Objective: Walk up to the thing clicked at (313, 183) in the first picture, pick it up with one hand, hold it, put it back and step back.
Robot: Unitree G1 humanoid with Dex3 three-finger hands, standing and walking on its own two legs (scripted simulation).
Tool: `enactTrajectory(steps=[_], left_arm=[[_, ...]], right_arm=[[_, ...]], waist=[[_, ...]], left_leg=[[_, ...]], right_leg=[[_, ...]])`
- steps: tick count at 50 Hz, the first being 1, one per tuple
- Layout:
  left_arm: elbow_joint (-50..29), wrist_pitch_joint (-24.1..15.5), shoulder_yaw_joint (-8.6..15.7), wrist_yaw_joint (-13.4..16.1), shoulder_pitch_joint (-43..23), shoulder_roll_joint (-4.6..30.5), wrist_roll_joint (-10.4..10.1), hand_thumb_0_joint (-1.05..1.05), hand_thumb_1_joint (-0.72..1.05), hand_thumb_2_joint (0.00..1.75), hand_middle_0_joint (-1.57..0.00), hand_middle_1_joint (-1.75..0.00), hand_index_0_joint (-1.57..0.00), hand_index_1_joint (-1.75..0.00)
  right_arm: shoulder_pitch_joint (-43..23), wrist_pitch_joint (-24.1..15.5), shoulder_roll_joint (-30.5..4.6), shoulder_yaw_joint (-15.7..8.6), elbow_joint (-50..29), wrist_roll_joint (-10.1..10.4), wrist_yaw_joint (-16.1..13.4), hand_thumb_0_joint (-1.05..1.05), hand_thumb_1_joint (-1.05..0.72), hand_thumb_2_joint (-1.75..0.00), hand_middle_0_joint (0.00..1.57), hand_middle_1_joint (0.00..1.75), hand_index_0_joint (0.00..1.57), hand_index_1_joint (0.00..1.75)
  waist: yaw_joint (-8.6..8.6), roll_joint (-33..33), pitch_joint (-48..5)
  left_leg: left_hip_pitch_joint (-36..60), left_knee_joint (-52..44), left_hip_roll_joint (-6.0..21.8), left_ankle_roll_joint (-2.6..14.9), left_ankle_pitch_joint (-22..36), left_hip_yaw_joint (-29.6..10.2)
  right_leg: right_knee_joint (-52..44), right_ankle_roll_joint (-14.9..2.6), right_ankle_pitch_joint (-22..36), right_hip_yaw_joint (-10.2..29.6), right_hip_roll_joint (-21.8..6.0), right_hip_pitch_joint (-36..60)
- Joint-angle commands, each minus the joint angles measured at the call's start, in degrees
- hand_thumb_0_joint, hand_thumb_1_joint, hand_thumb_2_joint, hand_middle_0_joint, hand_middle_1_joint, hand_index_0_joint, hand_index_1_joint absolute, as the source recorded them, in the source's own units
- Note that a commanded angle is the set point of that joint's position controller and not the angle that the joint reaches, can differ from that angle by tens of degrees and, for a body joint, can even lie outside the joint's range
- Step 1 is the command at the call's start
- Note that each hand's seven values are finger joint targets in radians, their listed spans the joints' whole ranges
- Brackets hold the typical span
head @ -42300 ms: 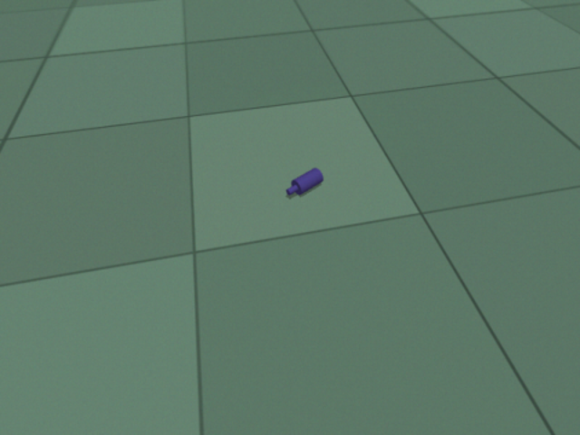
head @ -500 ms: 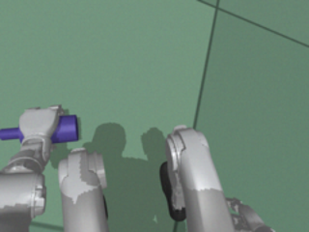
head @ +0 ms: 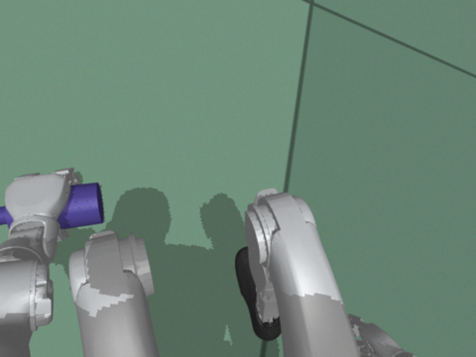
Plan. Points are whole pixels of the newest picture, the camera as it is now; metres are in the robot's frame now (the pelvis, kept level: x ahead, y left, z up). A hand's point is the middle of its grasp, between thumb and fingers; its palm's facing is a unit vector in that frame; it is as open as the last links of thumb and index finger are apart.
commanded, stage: rest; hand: left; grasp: from above
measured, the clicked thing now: (43, 210) +0.39 +0.25 -0.25
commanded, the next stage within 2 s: open in 0.66 s
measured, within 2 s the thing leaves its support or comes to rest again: neither
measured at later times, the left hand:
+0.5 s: hand (54, 199) +0.41 +0.23 -0.23, palm faces -0.43 -0.16 -0.89, open 10.5 cm
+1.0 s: hand (52, 208) +0.39 +0.24 -0.24, palm faces -0.43 -0.07 -0.90, open 10.8 cm
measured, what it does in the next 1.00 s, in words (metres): stands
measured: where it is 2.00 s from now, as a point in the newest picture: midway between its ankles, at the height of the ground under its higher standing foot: (204, 338)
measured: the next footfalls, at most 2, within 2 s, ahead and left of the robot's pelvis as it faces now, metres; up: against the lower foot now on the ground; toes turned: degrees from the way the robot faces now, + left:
none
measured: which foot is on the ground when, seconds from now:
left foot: down 0.00-1.00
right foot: down 0.00-1.00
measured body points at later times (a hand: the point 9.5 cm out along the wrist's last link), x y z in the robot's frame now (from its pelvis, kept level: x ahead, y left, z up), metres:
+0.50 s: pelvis +0.00 +0.00 +0.00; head +0.25 +0.08 +0.36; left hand +0.42 +0.24 -0.18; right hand +0.03 -0.27 -0.09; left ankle +0.06 +0.12 -0.26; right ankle +0.11 -0.14 -0.26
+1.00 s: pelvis -0.01 +0.01 +0.00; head +0.22 +0.11 +0.37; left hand +0.41 +0.24 -0.18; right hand +0.02 -0.27 -0.07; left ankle +0.05 +0.12 -0.26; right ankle +0.11 -0.14 -0.26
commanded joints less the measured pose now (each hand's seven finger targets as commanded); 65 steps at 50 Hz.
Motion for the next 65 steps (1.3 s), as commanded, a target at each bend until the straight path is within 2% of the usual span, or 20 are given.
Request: enactTrajectory(steps=[1, 13, 16, 19, 20, 22, 30, 38, 40, 41, 43, 44, 46, 49, 50, 51, 56, 61, 64, 65], left_arm=[[-7.3, 0.0, -0.2, 5.1, -18.2, 9.1, -0.9, 0.0, 0.66, 0.95, -1.1, -0.58, -1.04, -0.64], [-0.7, 3.6, -0.5, 8.2, -20.4, 10.3, -1.8, 0.0, 0.58, 0.88, -1.05, -0.52, -0.99, -0.58], [0.6, 4.0, 0.7, 7.2, -19.2, 11.5, -2.6, 0.0, 0.59, 0.89, -1.07, -0.53, -1.01, -0.59], [2.0, 3.9, 5.8, 6.3, -15.9, 15.8, -2.6, 0.0, 0.61, 0.9, -1.09, -0.5, -1.02, -0.58], [1.9, 3.5, 4.7, 5.4, -16.4, 14.2, -2.5, 0.0, 0.61, 0.92, -1.11, -0.5, -1.03, -0.58], [1.9, 2.7, 6.1, 4.6, -15.1, 15.9, -2.1, 0.0, 0.64, 0.92, -1.12, -0.53, -1.05, -0.6], [3.2, -1.2, 4.5, 3.1, -15.5, 16.3, -0.5, 0.0, 0.73, 0.9, -1.18, -0.5, -1.11, -0.57], [3.7, -2.3, 0.9, 6.1, -18.0, 16.1, 1.5, 0.0, 0.69, 0.8, -1.15, -0.41, -1.08, -0.48], [3.7, -1.6, -2.1, 6.9, -18.6, 13.7, 1.6, 0.0, 0.53, 0.85, -0.99, -0.46, -0.92, -0.54], [3.2, -1.3, -0.3, 7.5, -18.8, 15.2, 1.7, 0.0, 0.45, 0.85, -0.91, -0.47, -0.84, -0.55], [3.4, -0.2, -2.4, 8.4, -18.9, 13.5, 1.4, 0.0, 0.29, 0.8, -0.82, -0.45, -0.74, -0.53], [1.4, 0.2, -1.4, 9.1, -19.3, 14.8, 1.0, 0.0, 0.21, 0.82, -0.77, -0.46, -0.69, -0.55], [3.2, 1.5, -3.4, 9.1, -19.3, 11.2, 0.7, 0.0, 0.05, 0.8, -0.67, -0.46, -0.59, -0.55], [-0.1, 2.5, -0.7, 10.0, -21.6, 14.3, -0.5, 0.0, -0.12, 0.79, -0.55, -0.47, -0.46, -0.57], [1.0, 3.1, -1.5, 9.8, -21.4, 13.2, -0.9, 0.0, -0.17, 0.78, -0.49, -0.49, -0.41, -0.57], [1.1, 3.4, 0.6, 9.9, -21.3, 14.7, -1.2, 0.0, -0.22, 0.78, -0.46, -0.49, -0.38, -0.58], [4.2, 4.1, 1.9, 7.5, -19.8, 15.2, -2.0, 0.0, -0.37, 0.89, -0.33, -0.63, -0.25, -0.71], [3.1, 3.3, 2.5, 4.3, -16.2, 15.8, -2.7, 0.0, -0.43, 0.99, -0.3, -0.7, -0.2, -0.8], [2.6, 2.1, 1.8, 3.0, -16.2, 15.2, -2.5, 0.0, -0.43, 1.04, -0.3, -0.75, -0.2, -0.85], [3.8, 1.8, 1.0, 2.5, -15.3, 13.4, -2.5, 0.0, -0.42, 1.05, -0.3, -0.75, -0.21, -0.85]], right_arm=[[9.6, -1.5, -15.2, -3.1, -0.4, -0.5, 0.5, 0.0, -0.9, -0.9, 0.2, 0.3, 0.2, 0.3], [9.3, -3.4, -17.1, -2.0, 0.4, -1.0, 3.6, 0.0, -0.9, -0.9, 0.2, 0.3, 0.2, 0.3], [9.8, -3.7, -17.3, -1.6, 0.0, -0.9, 4.2, 0.0, -0.9, -0.9, 0.2, 0.3, 0.2, 0.3], [9.9, -4.2, -19.0, -2.3, -1.6, -0.7, 4.4, 0.0, -0.9, -0.9, 0.2, 0.3, 0.2, 0.3], [10.4, -4.2, -18.2, -2.0, -1.9, -1.0, 4.7, 0.0, -0.9, -0.9, 0.2, 0.3, 0.2, 0.3], [10.8, -3.9, -18.6, -2.3, -1.5, -0.7, 4.6, 0.0, -0.9, -0.9, 0.2, 0.3, 0.2, 0.3], [10.9, -3.5, -18.0, -0.9, -1.1, -1.3, 4.1, 0.0, -0.9, -0.9, 0.2, 0.3, 0.2, 0.3], [8.1, -4.6, -19.9, -0.6, -0.6, -2.4, 3.6, 0.0, -0.89, -0.9, 0.2, 0.3, 0.2, 0.3], [6.6, -5.5, -20.6, -1.5, -1.0, -2.4, 3.8, 0.0, -0.88, -0.9, 0.2, 0.3, 0.2, 0.3], [7.5, -5.8, -20.6, -1.2, -1.2, -2.9, 4.0, 0.0, -0.89, -0.9, 0.2, 0.3, 0.2, 0.3], [6.7, -6.1, -20.2, -0.9, -0.6, -2.4, 4.4, 0.0, -0.89, -0.9, 0.2, 0.3, 0.2, 0.3], [5.9, -6.5, -20.9, -1.8, -1.4, -2.3, 4.5, 0.0, -0.89, -0.9, 0.2, 0.3, 0.2, 0.3], [7.4, -6.9, -19.9, -1.3, -0.7, -2.2, 5.2, 0.0, -0.89, -0.9, 0.2, 0.3, 0.2, 0.3], [6.9, -7.8, -21.3, -1.6, -2.7, -1.5, 5.9, 0.0, -0.89, -0.9, 0.2, 0.3, 0.2, 0.3], [6.8, -7.8, -21.0, -1.5, -1.7, -1.3, 6.2, 0.0, -0.88, -0.9, 0.2, 0.3, 0.2, 0.3], [7.0, -8.1, -21.0, -1.1, -2.7, -1.6, 6.6, 0.0, -0.89, -0.9, 0.2, 0.3, 0.2, 0.3], [7.9, -8.6, -20.6, -0.5, -1.8, -1.0, 7.3, 0.0, -0.89, -0.9, 0.2, 0.3, 0.2, 0.3], [7.7, -8.6, -21.0, -0.4, -2.1, -1.1, 7.5, 0.0, -0.89, -0.9, 0.2, 0.3, 0.2, 0.3], [7.9, -8.0, -20.5, -0.4, -2.4, -0.6, 7.6, 0.0, -0.89, -0.9, 0.2, 0.3, 0.2, 0.3], [8.8, -7.8, -20.4, -0.3, -2.6, -0.9, 7.8, 0.0, -0.89, -0.9, 0.2, 0.3, 0.2, 0.3]], waist=[[-2.07, 22.0, -37.0], [-3.57, 21.1, -35.0], [-2.98, 21.1, -35.0], [-2.09, 20.4, -35.6], [-3.08, 21.1, -35.7], [-2.46, 20.1, -35.9], [-3.91, 17.4, -32.9], [-5.3, 18.3, -28.8], [-5.62, 19.2, -27.0], [-5.83, 19.3, -28.4], [-5.48, 19.8, -26.8], [-5.43, 18.9, -27.5], [-6.16, 20.0, -26.1], [-6.07, 20.2, -28.3], [-5.77, 20.3, -27.6], [-6.37, 20.1, -28.2], [-6.12, 22.0, -28.3], [-3.75, 26.3, -31.1], [-3.81, 25.4, -30.9], [-5.06, 23.4, -30.0]], left_leg=[[29.0, -18.2, 0.2, 2.31, 13.2, 8.0], [26.8, -17.2, 0.6, 2.08, 14.0, 6.6], [25.8, -17.2, 0.3, 2.25, 14.6, 6.7], [26.4, -16.7, 0.4, 1.88, 17.3, 5.6], [26.6, -16.3, 0.2, 2.01, 18.0, 6.3], [25.7, -16.2, 0.1, 2.26, 17.9, 6.0], [23.6, -15.2, 0.0, 3.01, 13.8, 5.7], [24.2, -15.8, 0.6, 2.83, 9.9, 4.8], [24.9, -16.8, 1.0, 2.61, 7.4, 4.0], [25.6, -16.9, 1.0, 2.49, 8.5, 3.9], [24.2, -17.4, 1.2, 2.37, 7.1, 3.5], [24.1, -18.0, 1.5, 2.36, 6.5, 2.8], [23.9, -17.5, 1.3, 2.2, 6.7, 3.2], [24.5, -17.3, 1.5, 1.91, 10.4, 2.2], [24.5, -17.6, 1.9, 1.57, 10.0, 1.6], [24.5, -17.5, 1.9, 1.48, 11.6, 1.3], [24.8, -16.8, 1.3, 1.54, 12.4, 2.4], [28.7, -18.4, 1.0, 1.21, 13.3, 1.7], [28.3, -18.4, 0.8, 1.25, 13.1, 1.6], [27.7, -17.6, 0.9, 1.39, 14.0, 1.6]], right_leg=[[-9.9, -4.68, 10.8, -11.4, 1.1, 19.9], [-9.7, -5.26, 13.0, -11.7, 1.3, 20.4], [-10.0, -5.49, 13.6, -11.6, 1.4, 22.2], [-8.9, -5.08, 15.6, -12.2, 1.0, 23.1], [-9.3, -4.91, 16.4, -12.1, 1.2, 24.7], [-9.5, -4.89, 16.3, -12.3, 1.4, 25.7], [-10.9, -4.36, 12.4, -12.8, 1.7, 24.6], [-11.5, -4.5, 8.3, -13.7, 2.2, 20.7], [-11.5, -4.64, 6.2, -14.1, 2.4, 19.0], [-11.6, -4.65, 7.5, -14.3, 2.3, 19.7], [-11.6, -4.98, 6.5, -13.8, 2.4, 19.3], [-11.8, -4.95, 6.1, -14.0, 2.1, 19.2], [-11.7, -5.08, 6.6, -13.8, 2.2, 18.2], [-11.3, -5.08, 10.3, -13.6, 1.8, 20.1], [-10.7, -5.16, 9.8, -13.5, 1.3, 18.7], [-10.2, -4.94, 11.4, -13.9, 1.2, 19.3], [-10.2, -4.7, 12.5, -13.6, 1.1, 21.6], [-8.6, -4.46, 12.3, -14.1, 0.8, 20.7], [-8.4, -4.64, 12.7, -13.9, 0.9, 20.7], [-8.5, -4.35, 13.6, -14.1, 1.0, 20.8]])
